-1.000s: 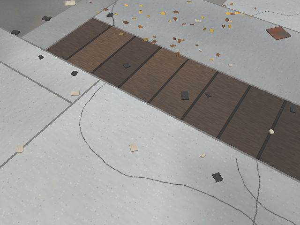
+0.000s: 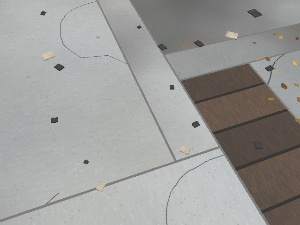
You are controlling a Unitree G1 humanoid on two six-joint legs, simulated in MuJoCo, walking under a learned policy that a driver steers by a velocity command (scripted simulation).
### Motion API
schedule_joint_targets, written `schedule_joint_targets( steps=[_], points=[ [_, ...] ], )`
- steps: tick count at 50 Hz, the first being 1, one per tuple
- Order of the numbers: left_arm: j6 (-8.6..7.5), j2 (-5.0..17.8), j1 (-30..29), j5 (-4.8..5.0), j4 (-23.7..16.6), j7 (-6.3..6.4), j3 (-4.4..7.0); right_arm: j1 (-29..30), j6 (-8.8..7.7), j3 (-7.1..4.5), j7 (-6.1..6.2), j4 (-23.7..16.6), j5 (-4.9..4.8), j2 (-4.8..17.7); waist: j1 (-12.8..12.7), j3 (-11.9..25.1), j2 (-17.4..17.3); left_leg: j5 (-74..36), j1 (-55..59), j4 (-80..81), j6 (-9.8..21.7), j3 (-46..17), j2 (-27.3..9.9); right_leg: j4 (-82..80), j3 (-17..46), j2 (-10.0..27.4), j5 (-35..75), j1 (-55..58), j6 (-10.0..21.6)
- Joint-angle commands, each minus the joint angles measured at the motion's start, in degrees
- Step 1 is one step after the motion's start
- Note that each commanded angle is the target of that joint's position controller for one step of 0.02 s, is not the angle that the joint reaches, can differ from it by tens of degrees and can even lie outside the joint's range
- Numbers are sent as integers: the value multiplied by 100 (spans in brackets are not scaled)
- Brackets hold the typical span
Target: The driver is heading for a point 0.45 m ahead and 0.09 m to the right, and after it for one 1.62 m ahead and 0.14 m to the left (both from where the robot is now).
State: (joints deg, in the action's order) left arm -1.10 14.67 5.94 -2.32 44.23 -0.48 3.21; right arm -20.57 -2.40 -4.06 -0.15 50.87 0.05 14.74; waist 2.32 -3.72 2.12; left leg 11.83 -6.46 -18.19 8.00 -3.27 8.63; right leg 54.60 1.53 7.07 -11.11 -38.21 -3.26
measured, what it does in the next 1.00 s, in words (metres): walks ahead: right foot, then left foot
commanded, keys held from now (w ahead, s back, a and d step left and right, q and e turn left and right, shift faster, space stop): no key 0.32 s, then w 0.28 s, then w+e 0.24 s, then e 0.16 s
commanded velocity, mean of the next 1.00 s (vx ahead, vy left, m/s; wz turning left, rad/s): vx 0.28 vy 0.00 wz -0.01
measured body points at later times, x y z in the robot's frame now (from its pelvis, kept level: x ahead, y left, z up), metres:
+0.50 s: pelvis +0.15 -0.03 +0.00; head +0.16 -0.05 +0.45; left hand +0.19 +0.23 -0.13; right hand +0.24 -0.28 -0.14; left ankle +0.10 +0.09 -0.70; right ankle +0.22 -0.10 -0.74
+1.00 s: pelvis +0.28 -0.03 -0.01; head +0.31 -0.02 +0.44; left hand +0.45 +0.19 -0.14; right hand +0.22 -0.28 -0.15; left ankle +0.13 +0.08 -0.74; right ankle +0.41 -0.15 -0.72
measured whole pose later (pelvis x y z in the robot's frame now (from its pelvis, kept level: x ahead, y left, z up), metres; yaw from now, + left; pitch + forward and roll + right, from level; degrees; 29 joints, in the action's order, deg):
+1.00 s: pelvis +0.28 -0.03 -0.01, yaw -5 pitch +1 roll +1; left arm -0.2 13.7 6.7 -2.2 46.6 -3.4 2.8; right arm -23.2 -4.7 -1.3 1.6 57.3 1.1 11.7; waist 2.6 -2.2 2.1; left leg 21.6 5.4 -15.2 0.1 10.4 -0.3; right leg 38.7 -4.5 1.9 -6.9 -33.2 2.1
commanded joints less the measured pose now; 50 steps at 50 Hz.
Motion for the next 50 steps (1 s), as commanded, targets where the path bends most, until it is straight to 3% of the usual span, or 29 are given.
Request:
schedule_joint_targets(
  steps=[1, 6, 8, 9, 10, 11, 12, 13, 14, 15, 16, 18, 20, 21, 27, 30, 31, 32, 33, 34, 35, 36, 38, 42, 44, 48, 50],
  points=[
    [-2, 334, 12, 52, -334, 30, 25, -223, -45, -149, 56, -305, 1, 804, -81, 409, -589, -4818, 229, -63, 248, -750, -1345, -482, -316, -325, 543, 188, 46],
    [-82, 351, -335, 98, -445, 50, -64, -483, 31, -78, 163, -240, 92, 678, 144, 418, -695, -5089, 851, -484, 44, -839, -1429, -1585, -358, -632, 757, 473, 331],
    [-155, 493, 160, 93, -275, 88, -28, -266, 26, -77, 196, -288, 124, 732, -87, 488, -752, -5401, 715, -907, -91, -938, -1450, -2060, -336, -814, 521, 1306, 537],
    [-196, 613, 536, 81, -141, 110, 8, -152, 9, -96, 206, -296, 90, 835, -267, 555, -735, -5544, 717, -1265, -165, -1016, -1438, -2450, -317, -883, 598, 1781, 650],
    [-282, 622, 1046, 62, 9, 142, 19, 26, -21, -93, 190, -313, 18, 870, -610, 691, -562, -5159, 565, -1939, -250, -912, -1261, -3166, -264, -755, 1501, 2518, 767],
    [-370, 877, 1591, 20, 82, 193, 49, 43, -85, -22, 165, -508, -53, 676, -755, 1290, -4, -3110, -160, -3103, -380, -761, -904, -2936, 653, 304, 4129, 3824, 1043],
    [-316, 1162, 1462, 85, 1, 165, 85, -960, -30, 4, 186, -402, -191, 262, -246, 1956, 1222, 2297, -1233, -4754, -596, -304, 175, -2580, 2299, 1888, 7479, 4859, 2179],
    [-232, 892, 1398, 269, -22, 98, 34, -1097, 77, -38, 224, -184, 22, 609, -215, 2127, 555, 2396, -1381, -5195, -568, -597, 60, -2855, 2662, 1856, 6715, 4413, 2396],
    [-209, 542, 953, 287, -76, 87, -56, -763, 158, -50, 209, -91, 111, 641, -140, 1462, 94, 2031, -1484, -5283, -630, -695, -139, -3115, 2146, 1529, 5242, 3756, 2248],
    [-175, 249, 557, 239, -126, 97, -160, -438, 214, -21, 178, -123, 157, 578, -76, 979, -83, 1815, -1497, -4897, -681, -628, -322, -3424, 1655, 1142, 4061, 3171, 1946],
    [-160, 136, 399, 198, -106, 127, -226, -238, 289, 1, 134, -138, 145, 503, -28, 718, 83, 1646, -1350, -4456, -752, -592, -469, -3685, 1280, 854, 3385, 2784, 1705],
    [-86, 486, 543, 134, 65, 111, -112, -436, 406, 37, 36, -26, 181, 443, 21, 734, 574, 1475, -1013, -4034, -799, -113, -464, -4094, 903, 395, 1171, 2413, 1463],
    [-44, 677, 674, 142, 161, 77, -28, -251, 414, 64, -23, -36, 192, 428, -44, 659, 617, 1482, -1095, -3496, -779, 154, -525, -4535, 1081, 322, -939, 2358, 1436],
    [-32, 747, 704, 157, 191, 68, 6, -118, 402, 79, -41, -50, 205, 414, -72, 561, 636, 1468, -1141, -3246, -770, 250, -578, -4722, 1206, 370, -1481, 2312, 1449],
    [34, 875, 808, 195, 352, 36, 141, 84, 200, 150, -43, 31, 171, 333, -82, 436, 585, 1304, -493, -1890, -495, 601, -641, -4973, 1184, 447, -2254, 1935, 1404],
    [142, 835, 602, 256, 354, 54, 182, -547, 114, 175, 12, 344, 156, 246, 252, 197, 358, 737, 573, -437, -192, 839, -557, -4584, 896, 213, -2784, 1202, 1172],
    [157, 614, 376, 247, 261, 45, 142, -899, 65, 157, 66, 476, 196, 368, 417, -76, -25, 1167, 1110, 290, -40, 402, -801, -3889, 620, -118, -2729, 459, 935],
    [118, 27, 271, 271, 97, 10, 4, -1143, 12, 114, 136, 505, 247, 646, 448, 75, -1419, 2658, 1616, 1186, 155, -1468, -2238, -1900, -43, -715, -2404, -401, 734],
    [60, 63, 157, 235, -31, 4, -2, -688, 4, -11, 183, 367, 197, 1100, 278, -507, -1484, 3632, 790, 1826, 508, -2915, -3194, -1014, -109, -1157, -1407, -1039, 661],
    [28, 430, 139, 151, -18, -51, 83, -354, -24, -8, 216, 357, 188, 972, 22, -721, -849, 3491, 163, 1840, 526, -2607, -3069, -594, 497, -787, -781, -760, 709],
    [-13, 532, 466, 180, 120, -124, 137, 77, -96, 12, 198, 258, 129, 866, -287, -598, -830, 2892, 193, 1799, 312, -2046, -2736, -449, 560, -755, -410, -614, 672],
    [-30, 629, 668, 138, 271, -154, 173, 200, -172, 26, 169, 210, 94, 778, -342, -406, -734, 2120, 420, 1739, 130, -1438, -2455, -250, 453, -762, -190, -537, 584],
    [-7, 542, 725, 31, 370, -197, 180, 24, -293, 77, 170, 254, 65, 588, -282, -143, -684, 1132, 596, 1588, 23, -640, -2213, 234, 194, -681, 71, -459, 446],
    [46, 276, 46, 35, 120, -233, 108, -564, -338, 94, 150, 476, 128, 477, 24, -349, -630, 105, 844, 1443, 91, 20, -2212, 195, 49, -499, 375, -943, 301],
    [36, 172, -263, 7, -31, -257, 51, -507, -318, 122, 165, 478, 130, 433, 51, -495, -648, -1295, 761, 1177, 63, 504, -2118, -349, -213, -460, 482, -749, 262],
    [11, 25, -591, 19, -287, -319, -59, -553, -265, 111, 200, 531, 104, 587, 122, -330, -979, -3652, 639, 284, -133, 1181, -2055, -1659, -922, -649, 494, 457, 506],
    [-11, 182, -67, 5, -176, -284, -9, -439, -236, 57, 235, 518, 83, 737, -87, -10, -1102, -5040, 774, -585, -249, 1288, -2067, -1925, -1103, -959, 280, 1120, 761]
  ],
)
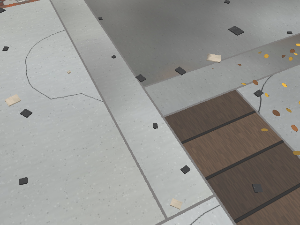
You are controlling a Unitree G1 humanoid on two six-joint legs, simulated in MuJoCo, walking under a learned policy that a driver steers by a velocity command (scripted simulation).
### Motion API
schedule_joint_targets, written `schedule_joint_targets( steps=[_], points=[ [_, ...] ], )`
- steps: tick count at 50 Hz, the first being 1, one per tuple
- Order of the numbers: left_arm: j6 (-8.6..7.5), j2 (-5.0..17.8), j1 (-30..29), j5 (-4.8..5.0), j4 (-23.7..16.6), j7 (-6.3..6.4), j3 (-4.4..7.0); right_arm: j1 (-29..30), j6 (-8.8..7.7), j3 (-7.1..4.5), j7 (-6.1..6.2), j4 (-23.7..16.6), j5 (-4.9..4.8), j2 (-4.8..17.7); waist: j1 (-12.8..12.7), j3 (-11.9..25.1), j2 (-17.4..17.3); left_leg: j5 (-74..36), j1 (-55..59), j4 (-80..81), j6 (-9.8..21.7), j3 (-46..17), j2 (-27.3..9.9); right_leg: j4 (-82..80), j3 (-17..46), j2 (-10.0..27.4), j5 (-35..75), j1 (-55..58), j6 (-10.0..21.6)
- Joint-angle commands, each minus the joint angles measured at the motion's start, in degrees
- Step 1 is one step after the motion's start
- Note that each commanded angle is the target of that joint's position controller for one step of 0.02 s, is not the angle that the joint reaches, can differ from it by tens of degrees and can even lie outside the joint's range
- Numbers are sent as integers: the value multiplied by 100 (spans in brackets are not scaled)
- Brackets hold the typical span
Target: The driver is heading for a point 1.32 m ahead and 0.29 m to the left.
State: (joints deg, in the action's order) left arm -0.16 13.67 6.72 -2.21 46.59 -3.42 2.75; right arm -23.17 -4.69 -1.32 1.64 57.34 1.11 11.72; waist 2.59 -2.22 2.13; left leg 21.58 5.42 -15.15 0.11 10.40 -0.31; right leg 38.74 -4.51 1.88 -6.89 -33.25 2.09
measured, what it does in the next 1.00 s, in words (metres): walks ahead, turning left: right foot, then left foot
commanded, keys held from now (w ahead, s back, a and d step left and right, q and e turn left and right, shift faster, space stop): e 0.12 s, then q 0.88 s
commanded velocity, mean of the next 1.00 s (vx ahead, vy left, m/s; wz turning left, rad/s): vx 0.06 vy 0.00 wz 0.21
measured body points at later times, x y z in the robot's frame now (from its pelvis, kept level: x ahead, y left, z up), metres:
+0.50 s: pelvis +0.10 -0.02 +0.00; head +0.12 -0.01 +0.45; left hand +0.21 +0.23 -0.13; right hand +0.16 -0.27 -0.13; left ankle +0.10 +0.10 -0.71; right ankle +0.14 -0.09 -0.73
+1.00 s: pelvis +0.10 -0.02 +0.00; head +0.14 -0.02 +0.45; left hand +0.16 +0.28 -0.10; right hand +0.27 -0.28 -0.12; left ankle +0.09 +0.09 -0.73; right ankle +0.13 -0.13 -0.73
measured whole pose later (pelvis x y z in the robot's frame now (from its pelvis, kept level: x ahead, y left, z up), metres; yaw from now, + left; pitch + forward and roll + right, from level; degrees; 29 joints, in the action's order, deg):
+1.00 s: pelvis +0.10 -0.02 +0.00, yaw +18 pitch +1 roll +0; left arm 1.7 15.4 8.0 -0.1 44.1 2.3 2.3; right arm -12.4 2.9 -5.4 0.0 46.8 0.7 17.2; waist 1.6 -3.6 -1.0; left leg 12.7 -15.9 -28.4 1.2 -11.9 6.6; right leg 33.6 2.3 -2.1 -20.2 -16.8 -0.8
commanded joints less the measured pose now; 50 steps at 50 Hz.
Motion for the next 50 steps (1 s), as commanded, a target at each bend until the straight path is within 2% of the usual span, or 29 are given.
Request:
schedule_joint_targets(
  steps=[1, 2, 3, 4, 5, 6, 7, 8, 9, 10, 12, 14, 16, 20, 24, 26, 27, 28, 29, 30, 31, 32, 33, 35, 37, 40, 44, 48, 50],
  points=[
    [-144, 405, 411, -26, -258, 42, 95, -79, 21, -250, 71, -164, -40, 1114, -335, 155, -1073, -6318, -428, -1659, 496, -55, -1173, -519, -507, -626, -185, 1176, 371],
    [-216, 554, 1133, -82, -36, 91, 177, 31, 43, -264, 73, -221, -83, 1142, -666, 588, -898, -5749, -714, -2744, 375, 15, -1088, -1034, -381, -732, 307, 2085, 513],
    [-287, 948, 1713, -137, 96, 170, 309, 38, 24, -252, 47, -344, -109, 1068, -961, 1075, -415, -3749, -1768, -4248, 165, 60, -850, -1221, 425, -69, 1614, 3349, 762],
    [-284, 1732, 1617, -93, -24, 221, 474, -553, 27, -95, -21, -635, -177, 283, -433, 1929, 1014, 1726, -3824, -6496, -111, -119, 124, -556, 2910, 2016, 5308, 5247, 1794],
    [-168, 1739, 1976, 263, -62, 263, 547, -231, 75, -209, -37, -669, -78, 845, -875, 2800, 263, 1322, -3791, -6952, -74, -1226, 173, -1108, 3560, 2102, 5001, 5077, 2255],
    [-93, 1476, 1348, 263, -133, 316, 476, 181, 97, -202, -45, -794, -104, 790, -653, 1912, 180, 765, -4090, -6917, -50, -1289, -126, -1410, 2966, 1890, 3903, 4287, 2141],
    [-55, 884, 850, 263, -210, 352, 305, 386, 91, -162, -45, -790, -60, 696, -496, 1124, -79, 365, -4052, -6406, -38, -1219, -342, -1735, 2417, 1621, 3373, 3342, 1862],
    [-46, 542, 589, 250, -231, 380, 188, 417, 146, -171, -40, -743, 2, 685, -320, 740, -160, 227, -3773, -5946, -40, -1216, -464, -1962, 2009, 1334, 3157, 2703, 1582],
    [-48, 365, 461, 237, -223, 407, 115, 199, 267, -163, -49, -670, 68, 635, -153, 631, -62, 173, -3290, -5559, -53, -1189, -509, -2130, 1619, 1135, 3069, 2131, 1438],
    [-85, 317, 433, 158, -183, 405, 72, 10, 384, -146, -56, -561, 80, 537, -78, 671, -38, 73, -2872, -5345, -33, -1107, -433, -2197, 1317, 1036, 3171, 1780, 1359],
    [-197, 331, 490, 52, -41, 390, 23, -206, 503, -103, -74, -436, 19, 362, 25, 766, -11, -74, -2412, -4727, 2, -1095, -348, -2302, 947, 946, 3201, 1513, 1267],
    [-237, 373, 443, 16, 60, 393, -14, -63, 562, -78, -79, -400, 15, 324, 3, 660, 176, -215, -2285, -3900, 37, -1134, -331, -2464, 756, 891, 2351, 1465, 1106],
    [-204, 528, 411, 33, 90, 416, 9, 339, 608, -99, -84, -495, 24, 449, -138, 541, 382, -360, -2330, -3427, 67, -1091, -277, -2603, 766, 920, 1221, 1546, 1032],
    [-41, 751, 474, 85, 94, 506, 90, 823, 645, -159, -114, -717, 24, 568, -305, 343, 240, -43, -2626, -3130, 62, -990, -208, -2648, 1032, 1210, -255, 1829, 1143],
    [55, 794, 524, 101, 123, 602, 140, 813, 631, -171, -100, -822, -8, 445, -338, 275, 175, 341, -2610, -2654, 129, -838, -91, -2321, 1098, 1414, -94, 2189, 1195],
    [87, 852, 452, 134, 135, 638, 172, 584, 584, -166, -90, -809, -23, 362, -190, 347, 173, -14, -2191, -1851, 228, -716, 25, -1910, 899, 1372, 476, 2239, 1029],
    [101, 883, 501, 134, 171, 647, 196, 483, 540, -170, -86, -818, -18, 399, -110, 333, 98, -551, -1882, -1160, 310, -844, 14, -1629, 731, 1310, 666, 2116, 805],
    [108, 801, 583, 126, 157, 635, 195, 441, 494, -223, -69, -848, 23, 655, -152, 290, -302, -926, -1675, -452, 469, -1499, -311, -1061, 437, 1060, 385, 1873, 453],
    [103, 395, 611, 170, -105, 596, 110, 489, 463, -394, -37, -970, 59, 1356, -390, 335, -1550, -2493, -1279, -207, 998, -3372, -1650, 62, -255, 196, -1043, 908, -30],
    [163, 446, 12, 189, -211, 653, 108, 267, 479, -465, -59, -909, 30, 1435, 71, -8, -1600, -3975, -1369, -118, 1724, -3836, -2146, 1049, -81, -457, -2591, 208, -189],
    [226, 451, 91, 143, -193, 632, 109, 154, 487, -466, -43, -888, 10, 1336, -50, 88, -954, -4222, -1304, -242, 1871, -3444, -1908, 1809, 369, -343, -2579, 161, -237],
    [242, 437, 178, 162, -134, 599, 116, 429, 517, -454, -25, -927, -31, 1221, -197, 102, -702, -4007, -1296, -301, 1699, -3047, -1541, 2029, 523, -282, -2223, 108, -258],
    [231, 524, 237, 167, -119, 587, 147, 739, 561, -439, -13, -1019, -43, 1143, -332, 77, -679, -3898, -1246, -344, 1471, -2799, -1250, 2050, 571, -238, -1935, 24, -280],
    [221, 655, 353, 81, -87, 542, 181, 943, 583, -424, -25, -1158, -81, 1026, -347, 390, -775, -4302, -954, -499, 1386, -2588, -983, 2196, 534, -260, -1688, 63, -378],
    [222, 609, 283, 122, -165, 525, 162, 773, 577, -454, -44, -1145, -93, 1073, -259, 520, -713, -4337, -747, -574, 1398, -2637, -953, 1982, 539, -238, -1646, 39, -461],
    [239, 580, 68, 158, -323, 547, 121, 558, 595, -520, -34, -1124, -61, 1224, -83, 495, -859, -4032, -617, -617, 1448, -2941, -1000, 1430, 577, -217, -1716, 38, -501],
    [220, 635, 24, 192, -481, 564, 92, 707, 653, -580, -90, -1232, -13, 1378, -31, 521, -975, -3678, -999, -691, 1396, -3281, -952, 795, 620, -310, -1751, 589, -415],
    [147, 686, 374, 231, -541, 586, 83, 1157, 708, -616, -163, -1374, -15, 1469, -223, 538, -1076, -3449, -1501, -834, 1109, -3664, -763, -239, 636, -482, -1628, 1521, -276],
    [63, 697, 873, 178, -442, 638, 90, 1527, 730, -589, -160, -1480, -104, 1380, -573, 494, -870, -2404, -2137, -1167, 627, -3581, -342, -1838, 670, -381, -640, 2588, -209]
  ],
)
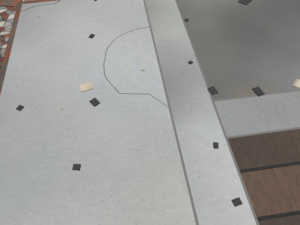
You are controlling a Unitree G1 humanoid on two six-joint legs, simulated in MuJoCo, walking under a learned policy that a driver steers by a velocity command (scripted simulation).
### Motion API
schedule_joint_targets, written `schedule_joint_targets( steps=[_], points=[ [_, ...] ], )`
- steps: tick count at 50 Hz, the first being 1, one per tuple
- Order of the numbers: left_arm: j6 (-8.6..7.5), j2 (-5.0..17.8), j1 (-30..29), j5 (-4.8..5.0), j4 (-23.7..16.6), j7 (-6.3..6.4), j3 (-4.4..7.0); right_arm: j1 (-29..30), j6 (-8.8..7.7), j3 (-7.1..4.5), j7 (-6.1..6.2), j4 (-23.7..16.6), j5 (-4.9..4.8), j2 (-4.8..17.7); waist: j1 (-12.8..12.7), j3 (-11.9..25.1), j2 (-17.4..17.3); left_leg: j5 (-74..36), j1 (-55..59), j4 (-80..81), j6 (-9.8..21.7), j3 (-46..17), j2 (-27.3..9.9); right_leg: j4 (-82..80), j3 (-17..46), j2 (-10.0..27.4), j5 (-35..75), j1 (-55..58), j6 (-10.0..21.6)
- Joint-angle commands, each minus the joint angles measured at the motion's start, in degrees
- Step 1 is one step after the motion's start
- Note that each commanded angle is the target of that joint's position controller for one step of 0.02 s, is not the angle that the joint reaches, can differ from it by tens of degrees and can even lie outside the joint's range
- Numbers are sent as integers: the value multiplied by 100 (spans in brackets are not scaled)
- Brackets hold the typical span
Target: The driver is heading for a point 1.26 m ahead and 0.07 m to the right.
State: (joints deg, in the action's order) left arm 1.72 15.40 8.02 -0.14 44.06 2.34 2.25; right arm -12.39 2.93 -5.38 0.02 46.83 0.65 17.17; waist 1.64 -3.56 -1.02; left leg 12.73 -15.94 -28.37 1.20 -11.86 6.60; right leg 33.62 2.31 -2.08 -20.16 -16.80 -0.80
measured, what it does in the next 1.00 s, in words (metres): steps on the spot: right foot, then left foot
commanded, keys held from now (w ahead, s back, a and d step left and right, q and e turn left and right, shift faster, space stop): q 0.10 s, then no key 0.90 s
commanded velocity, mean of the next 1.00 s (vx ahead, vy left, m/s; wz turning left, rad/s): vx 0.00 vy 0.00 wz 0.19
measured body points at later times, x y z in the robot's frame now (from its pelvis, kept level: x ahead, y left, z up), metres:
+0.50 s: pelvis -0.01 +0.00 +0.00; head +0.00 +0.02 +0.45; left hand +0.02 +0.28 -0.13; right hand +0.14 -0.23 -0.12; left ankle -0.04 +0.10 -0.74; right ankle +0.00 -0.11 -0.73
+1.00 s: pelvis -0.02 -0.02 +0.01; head -0.01 -0.02 +0.46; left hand -0.03 +0.24 -0.14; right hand +0.06 -0.27 -0.14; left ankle -0.04 +0.10 -0.74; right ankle -0.01 -0.13 -0.74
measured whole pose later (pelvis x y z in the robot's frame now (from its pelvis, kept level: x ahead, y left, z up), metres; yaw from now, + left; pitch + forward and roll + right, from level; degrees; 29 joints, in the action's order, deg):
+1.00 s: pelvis -0.02 -0.02 +0.01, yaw +9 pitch -2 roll +0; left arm 0.3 12.4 14.3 -0.8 60.0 1.4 0.2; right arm -11.9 0.6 -0.4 1.6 61.9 0.4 13.9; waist -0.4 -2.5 -0.1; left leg 12.0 -7.0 -21.1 0.5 -2.3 1.6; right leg 22.1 -0.2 0.0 -12.2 -7.8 0.4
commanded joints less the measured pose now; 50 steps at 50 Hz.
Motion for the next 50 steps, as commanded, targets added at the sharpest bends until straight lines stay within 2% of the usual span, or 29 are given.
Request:
schedule_joint_targets(
  steps=[1, 2, 3, 4, 5, 6, 7, 8, 12, 15, 18, 20, 21, 22, 23, 24, 25, 26, 27, 30, 31, 32, 33, 34, 35, 36, 37, 41, 50],
  points=[
    [-166, 992, 829, -134, -215, 119, 229, 256, -53, -94, 8, -497, -73, 468, -352, 645, 471, -39, -666, -730, 169, -745, -486, -2050, 1116, 1192, 319, 1445, 306],
    [-128, 1570, 338, -104, -451, 100, 314, -216, -72, -55, 50, -512, -41, 235, -54, 602, 1599, 2121, -1518, -1763, -60, 399, 498, -2204, 2600, 2521, 1182, 1428, 939],
    [-87, 1383, 461, -149, -434, 58, 306, -125, -47, -142, 54, -447, 129, 717, -174, 596, 1219, 2197, -1393, -2855, -85, 484, -25, -2110, 2580, 2716, 1294, 877, 1415],
    [-93, 941, 195, -129, -499, 28, 181, -33, -26, -203, 12, -375, 103, 823, -49, 311, 745, 1792, -1284, -3249, -76, 392, -155, -2099, 2008, 2307, 1228, 529, 1372],
    [-87, 724, -137, -119, -565, 11, 124, -101, 12, -211, -49, -293, 89, 773, 84, 104, 649, 1413, -1229, -3505, -113, 487, -223, -2053, 1346, 1870, 1236, 349, 1181],
    [-101, 663, -221, -125, -597, 20, 103, -168, 46, -196, -126, -257, 79, 718, 109, 153, 847, 1147, -1236, -3670, -167, 556, -216, -1985, 949, 1565, 1470, 471, 1057],
    [-122, 666, -153, -126, -590, 34, 104, -243, 61, -167, -183, -229, 60, 643, 65, 201, 991, 1075, -1281, -3747, -246, 614, -176, -1882, 690, 1421, 1994, 636, 1072],
    [-136, 675, 17, -124, -538, 23, 113, -196, 65, -138, -203, -228, 40, 595, -22, 260, 933, 1055, -1295, -3684, -307, 653, -147, -1794, 552, 1383, 2344, 796, 1113],
    [-190, 763, 542, -99, -319, -8, 156, 149, 98, -18, -164, -324, 24, 419, -297, 405, 925, 1193, -1320, -2805, -406, 640, -176, -1570, 556, 1599, 2916, 1485, 1321],
    [-186, 818, 492, -119, -253, -79, 163, 249, 112, 103, -134, -323, -3, 280, -332, 456, 1064, 1371, -616, -1718, -323, 896, -304, -1456, 431, 1579, 2911, 1294, 1320],
    [-126, 948, 551, -140, -121, -156, 196, 222, 79, 171, -77, -287, -56, 278, -343, 493, 1200, 1257, 47, -711, -182, 1229, -299, -1225, 460, 1579, 3381, 1106, 1328],
    [-75, 932, 481, -75, -32, -179, 182, -107, -6, 232, -29, -133, -22, 201, -69, 489, 944, -99, 904, 951, -32, 1295, -373, -895, 325, 1465, 3400, 757, 1024],
    [-90, 819, 612, -73, 7, -185, 153, -87, -79, 228, 10, -126, 60, 375, -106, 574, 638, -646, 1514, 1417, 60, 794, -701, -753, 273, 1362, 2800, 329, 692],
    [-108, 458, 778, -98, -136, -226, 56, -171, -163, 212, 49, -184, 170, 748, -247, 883, -478, -1294, 2145, 1598, 266, -635, -1973, 16, -132, 947, 1227, -276, 366],
    [-36, 251, 593, -5, -125, -161, -19, 196, -190, 222, 82, -120, 57, 798, -254, 489, -1244, -2244, 898, 1355, 942, -844, -2473, -176, -351, 414, -686, 17, 229],
    [37, 513, 512, -32, -40, -129, 33, 384, -243, 312, 71, -163, 67, 464, -227, 319, -841, -2017, 869, 1380, 1093, -718, -2318, 214, -178, 458, -842, 80, 192],
    [59, 509, 454, -23, 13, -135, 46, 497, -283, 380, 89, -125, 67, 325, -245, 247, -792, -1862, 841, 1390, 1032, -522, -2157, 252, -132, 398, -728, 8, 200],
    [56, 506, 512, -15, 103, -147, 51, 578, -285, 417, 123, -76, 89, 291, -306, 200, -743, -1905, 845, 1360, 908, -286, -1927, 213, -113, 391, -559, 57, 177],
    [53, 522, 565, -52, 169, -156, 67, 564, -306, 419, 162, -19, 46, 350, -319, 203, -805, -2209, 903, 1261, 821, -129, -1796, 134, -141, 367, -335, 102, 152],
    [6, 342, 803, -60, 444, -135, -6, 476, -325, 448, 175, 178, -1, 338, -338, 461, -628, -2631, 1040, 977, 722, 138, -1623, -418, -237, 316, 115, 511, 51],
    [-11, 296, 850, -62, 522, -120, -32, 515, -316, 443, 172, 233, -20, 355, -394, 453, -529, -2259, 902, 934, 605, 188, -1545, -910, -236, 362, 709, 791, 31],
    [-36, 348, 838, -84, 584, -109, -37, 499, -309, 431, 166, 283, -35, 371, -382, 441, -436, -1511, 709, 970, 426, 177, -1427, -1249, -121, 488, 1346, 1096, 15],
    [-74, 467, 796, -123, 612, -108, -34, 417, -300, 427, 156, 346, -19, 357, -300, 380, -369, -768, 491, 1035, 290, 154, -1288, -1373, 86, 708, 1628, 1288, 6],
    [-88, 691, 696, -73, 688, -124, 14, 231, -276, 403, 130, 425, -22, 337, -98, 98, -64, -295, 425, 1239, 222, 233, -1051, -1230, 182, 744, 1595, 952, 73],
    [-101, 595, 694, -52, 777, -157, 10, 261, -255, 404, 134, 540, -13, 326, -188, -66, 114, -218, 599, 1217, 204, 326, -1002, -1293, 193, 726, 1399, 652, 108],
    [-123, 444, 731, -64, 859, -167, -31, 278, -249, 398, 143, 616, -10, 306, -224, -95, 210, -351, 746, 1111, 200, 355, -1006, -1407, 203, 727, 1338, 559, 108],
    [-139, 412, 726, -72, 920, -154, -41, 257, -256, 387, 146, 685, -17, 304, -214, -50, 282, -545, 847, 1030, 200, 373, -1019, -1472, 214, 721, 1359, 546, 110],
    [-196, 397, 721, -61, 1122, -101, -60, 241, -301, 383, 144, 918, -24, 255, -208, 197, 265, -764, 912, 995, 195, 418, -1039, -1525, 242, 750, 1508, 785, 180],
    [-182, 309, 793, -60, 1513, -65, -109, -7, -285, 435, 180, 1415, -21, 170, -222, 85, 145, -590, 714, 1081, 101, 480, -1017, -1585, 291, 756, 1250, 821, 277]
  ],
)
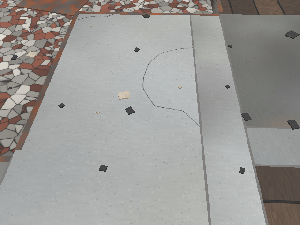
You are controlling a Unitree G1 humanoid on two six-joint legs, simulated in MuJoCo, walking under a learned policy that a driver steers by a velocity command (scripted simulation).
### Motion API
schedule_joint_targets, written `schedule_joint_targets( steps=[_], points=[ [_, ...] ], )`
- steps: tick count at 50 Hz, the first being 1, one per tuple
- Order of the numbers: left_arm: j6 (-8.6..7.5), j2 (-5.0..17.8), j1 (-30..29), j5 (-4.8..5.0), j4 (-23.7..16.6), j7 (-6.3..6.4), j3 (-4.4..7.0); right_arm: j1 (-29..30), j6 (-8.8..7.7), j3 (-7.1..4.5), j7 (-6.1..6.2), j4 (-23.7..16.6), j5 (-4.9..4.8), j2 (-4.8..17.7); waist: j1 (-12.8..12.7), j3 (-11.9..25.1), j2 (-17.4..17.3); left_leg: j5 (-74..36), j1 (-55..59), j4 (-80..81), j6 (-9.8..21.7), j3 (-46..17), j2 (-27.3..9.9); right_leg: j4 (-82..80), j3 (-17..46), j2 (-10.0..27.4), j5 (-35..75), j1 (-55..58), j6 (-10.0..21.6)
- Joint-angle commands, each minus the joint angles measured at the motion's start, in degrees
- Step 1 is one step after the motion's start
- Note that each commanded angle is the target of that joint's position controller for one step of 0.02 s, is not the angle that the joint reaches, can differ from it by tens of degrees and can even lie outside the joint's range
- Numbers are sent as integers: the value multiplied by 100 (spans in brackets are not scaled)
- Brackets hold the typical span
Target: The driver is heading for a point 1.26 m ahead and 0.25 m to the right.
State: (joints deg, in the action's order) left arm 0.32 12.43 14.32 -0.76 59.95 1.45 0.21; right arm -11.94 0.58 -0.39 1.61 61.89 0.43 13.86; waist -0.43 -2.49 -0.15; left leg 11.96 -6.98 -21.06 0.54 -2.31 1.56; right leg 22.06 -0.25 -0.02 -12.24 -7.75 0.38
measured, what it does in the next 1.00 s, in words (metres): walks ahead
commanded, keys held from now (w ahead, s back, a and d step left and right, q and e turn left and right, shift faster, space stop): no key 0.48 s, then w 0.52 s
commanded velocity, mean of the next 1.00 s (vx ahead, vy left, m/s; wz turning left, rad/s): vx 0.15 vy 0.00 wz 0.00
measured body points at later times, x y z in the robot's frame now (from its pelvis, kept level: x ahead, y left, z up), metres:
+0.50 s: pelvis +0.00 -0.01 +0.00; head +0.01 -0.01 +0.45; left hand +0.00 +0.22 -0.16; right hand -0.01 -0.24 -0.16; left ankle +0.00 +0.12 -0.75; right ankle +0.00 -0.11 -0.75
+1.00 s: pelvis +0.14 +0.02 +0.00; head +0.15 +0.03 +0.45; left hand +0.25 +0.26 -0.15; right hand +0.01 -0.20 -0.14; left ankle +0.02 +0.10 -0.75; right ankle +0.22 -0.10 -0.69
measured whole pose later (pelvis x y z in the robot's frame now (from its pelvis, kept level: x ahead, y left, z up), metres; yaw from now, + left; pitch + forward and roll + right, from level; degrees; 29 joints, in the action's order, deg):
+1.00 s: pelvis +0.14 +0.02 +0.00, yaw +0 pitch +1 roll +0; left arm -2.0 12.5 7.1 -1.9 56.7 -2.0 2.7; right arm -31.1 -5.5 -0.4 1.1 65.3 1.1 8.1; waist 2.3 -0.1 1.5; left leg 16.4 3.6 -11.3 3.8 1.2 3.0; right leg 52.4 -3.5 2.8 -10.8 -34.7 2.5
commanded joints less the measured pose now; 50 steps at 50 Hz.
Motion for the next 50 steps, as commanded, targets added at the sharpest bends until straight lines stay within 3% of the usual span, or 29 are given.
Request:
schedule_joint_targets(
  steps=[1, 24, 25, 27, 29, 31, 32, 34, 36, 37, 38, 39, 40, 42, 43, 46, 50],
  points=[
    [-41, 593, 171, 3, -42, 26, 89, -89, -49, -55, 25, -47, 2, 488, -14, -32, 50, -509, -195, 349, 158, -469, -513, -432, 550, 547, 444, -88, 166],
    [-65, 268, 412, 19, 404, 67, 11, -644, -63, 44, 87, 430, 10, 114, 21, -134, 39, -547, -283, 223, 87, -375, -550, -413, 566, 472, 433, -245, 220],
    [-60, 251, 468, 14, 426, 66, 9, -708, -60, 54, 86, 453, 19, 72, 17, -10, 61, -148, -248, 240, 97, -336, -492, -480, 570, 432, -81, -206, 231],
    [-4, 462, 514, 13, 409, 63, 107, -745, -34, 6, 75, 405, 47, 128, 7, -117, 251, 1174, -501, -140, 201, -106, -191, -499, 678, 337, -1724, -387, 397],
    [64, 578, 706, -6, 380, 35, 192, -611, -14, -12, 23, 243, 129, 78, -106, -561, 468, 2167, -1298, -662, 314, 24, 12, -758, 1223, 602, -3287, -604, 701],
    [70, 673, 1062, -25, 460, 34, 277, -456, -94, 43, -42, 47, 201, -214, -200, -719, 880, 1591, -1782, -1537, 298, 438, 66, -1243, 2175, 1312, -3817, -432, 1096],
    [48, 650, 1091, -36, 458, 26, 300, -365, -163, 39, -70, -46, 213, -196, -210, -739, 862, 1290, -1725, -1814, 301, 458, -91, -1406, 2427, 1549, -3618, -589, 1228],
    [-8, 694, 750, -52, 332, -6, 341, -549, -291, 11, -129, -97, 153, -167, 28, -628, 725, 1307, -1242, -1494, 367, 481, -163, -1310, 2149, 1469, -3101, -878, 1185],
    [-46, 624, 161, 14, 126, -38, 359, -1452, -380, -14, -137, 188, 74, -268, 510, -599, 534, 916, 369, -414, 490, 604, 90, -665, 1354, 910, -2807, -1911, 919],
    [-106, 434, -120, 11, -32, -57, 319, -1997, -416, -84, -85, 334, 95, -59, 728, -608, -28, 1280, 1122, 207, 573, -140, -325, 299, 847, 510, -2438, -2611, 723],
    [-186, -55, -324, 51, -264, -114, 191, -2674, -448, -232, -37, 441, 105, 521, 907, -340, -1440, 2942, 1645, 1394, 912, -2397, -1669, 2178, -211, -265, -1884, -3381, 429],
    [-225, 255, -452, -150, -402, -144, 249, -2771, -392, -314, -45, 510, 101, 743, 803, -691, -1265, 3503, 1193, 1671, 1256, -3368, -2287, 3156, -161, -140, -1857, -3831, 484],
    [-273, 329, -447, -189, -395, -204, 268, -2252, -401, -263, -52, 333, 115, 497, 483, -973, -661, 3266, 781, 1624, 1302, -3095, -2186, 3639, 70, 160, -1344, -3863, 528],
    [-375, 206, -216, -114, -271, -305, 258, -1681, -517, -204, -71, 84, 79, 265, 155, -840, -390, 1874, 657, 1680, 1088, -2104, -1705, 3712, 101, 368, -549, -3600, 459],
    [-384, 253, -209, -137, -250, -343, 283, -1645, -577, -168, -58, 62, 59, 158, 105, -716, -361, 1147, 743, 1669, 1017, -1684, -1537, 3666, 17, 397, -299, -3512, 387],
    [-317, 180, -458, -139, -368, -369, 287, -2041, -662, -108, -45, 201, 57, 30, 120, -472, -441, -829, 1033, 1422, 988, -900, -1291, 3591, -260, 322, 40, -3597, 246],
    [-278, 27, -1527, -87, -860, -357, 191, -2181, -672, -60, -31, 216, 71, 44, 269, -598, -547, -2166, 758, 1317, 1021, -390, -1138, 2458, -588, 175, 363, -3348, 156]
  ],
)
Velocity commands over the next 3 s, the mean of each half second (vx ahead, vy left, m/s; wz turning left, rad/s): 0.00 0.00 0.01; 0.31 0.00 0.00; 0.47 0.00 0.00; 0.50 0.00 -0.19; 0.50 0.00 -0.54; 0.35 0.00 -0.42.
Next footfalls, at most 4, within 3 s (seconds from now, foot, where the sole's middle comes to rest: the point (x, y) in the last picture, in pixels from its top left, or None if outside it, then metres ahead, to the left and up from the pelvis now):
1.16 right None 0.40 -0.07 -0.78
1.72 left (142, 183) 0.72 0.08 -0.78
2.28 right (181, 142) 0.97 -0.12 -0.78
2.80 left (182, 95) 1.34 -0.15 -0.78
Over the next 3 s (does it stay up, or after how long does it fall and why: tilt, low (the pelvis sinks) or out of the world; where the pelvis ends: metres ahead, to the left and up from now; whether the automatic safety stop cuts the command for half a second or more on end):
stays up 1.19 -0.15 -0.01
